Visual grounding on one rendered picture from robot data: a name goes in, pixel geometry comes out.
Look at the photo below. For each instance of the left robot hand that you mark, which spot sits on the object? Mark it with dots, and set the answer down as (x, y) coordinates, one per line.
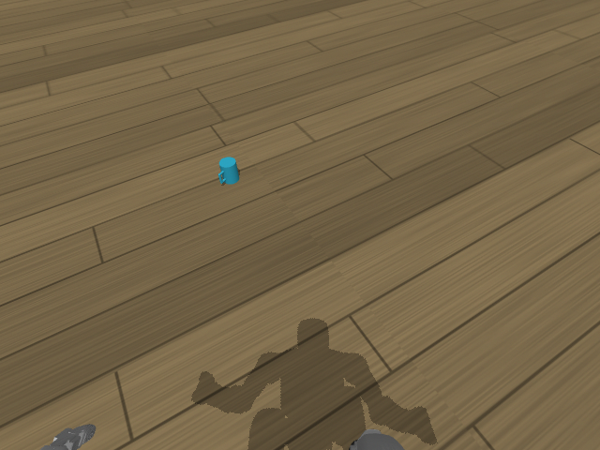
(71, 439)

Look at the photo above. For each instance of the mug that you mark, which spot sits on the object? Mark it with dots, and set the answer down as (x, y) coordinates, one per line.
(229, 171)

